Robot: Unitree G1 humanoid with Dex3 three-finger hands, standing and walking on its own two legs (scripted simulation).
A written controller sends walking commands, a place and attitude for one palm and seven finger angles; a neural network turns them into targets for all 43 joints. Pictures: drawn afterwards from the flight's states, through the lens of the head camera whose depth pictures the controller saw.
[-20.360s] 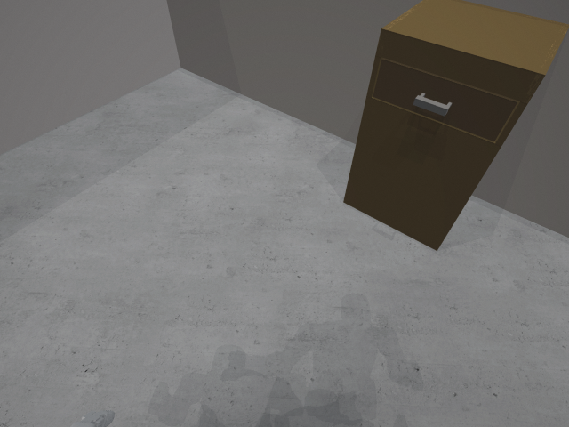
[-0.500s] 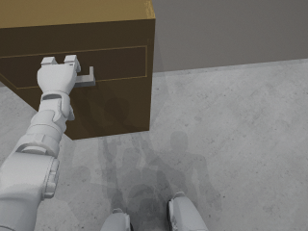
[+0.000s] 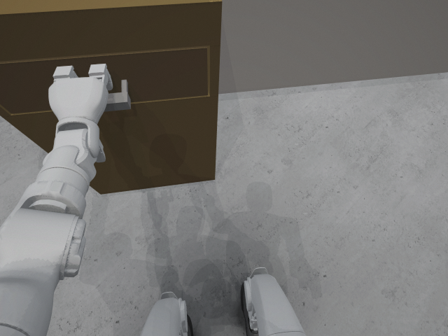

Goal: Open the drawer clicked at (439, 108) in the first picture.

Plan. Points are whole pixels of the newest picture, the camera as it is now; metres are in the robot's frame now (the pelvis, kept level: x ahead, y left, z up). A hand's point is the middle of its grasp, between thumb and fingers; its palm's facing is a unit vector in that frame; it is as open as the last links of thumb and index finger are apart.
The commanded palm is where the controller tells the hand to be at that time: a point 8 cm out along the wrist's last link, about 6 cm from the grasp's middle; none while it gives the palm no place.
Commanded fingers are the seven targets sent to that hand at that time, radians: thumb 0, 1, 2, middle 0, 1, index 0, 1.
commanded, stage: lower the fingers behind the handle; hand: left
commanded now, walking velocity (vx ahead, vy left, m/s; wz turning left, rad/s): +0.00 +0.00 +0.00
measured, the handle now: (101, 94) +0.58 +0.19 -0.02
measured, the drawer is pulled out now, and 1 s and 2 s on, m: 0.00 0.00 0.00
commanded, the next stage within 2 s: lift the fingers back up to retry in 0.68 s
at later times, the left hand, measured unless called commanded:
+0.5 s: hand (93, 116) +0.53 +0.20 -0.02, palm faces -0.03 +0.07 -1.00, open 13.8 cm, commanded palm +0.50 +0.20 +0.01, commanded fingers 0.00 -0.50 0.30 -0.30 -1.20 -0.30 -1.20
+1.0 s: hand (92, 117) +0.52 +0.20 -0.01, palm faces -0.05 +0.03 -1.00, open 13.8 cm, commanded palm +0.50 +0.20 +0.04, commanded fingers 0.00 -0.50 0.30 -0.30 -1.20 -0.30 -1.20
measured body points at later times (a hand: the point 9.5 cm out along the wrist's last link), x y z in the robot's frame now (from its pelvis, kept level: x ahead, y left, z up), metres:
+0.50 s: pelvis -0.03 -0.01 -0.03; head +0.14 -0.01 +0.38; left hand +0.52 +0.19 +0.04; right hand -0.02 -0.28 -0.16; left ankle -0.02 +0.12 -0.64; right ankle +0.06 -0.14 -0.64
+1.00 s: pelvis -0.03 -0.01 -0.02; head +0.15 -0.02 +0.39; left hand +0.52 +0.19 +0.04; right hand -0.04 -0.28 -0.15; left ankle -0.02 +0.12 -0.64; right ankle +0.06 -0.14 -0.64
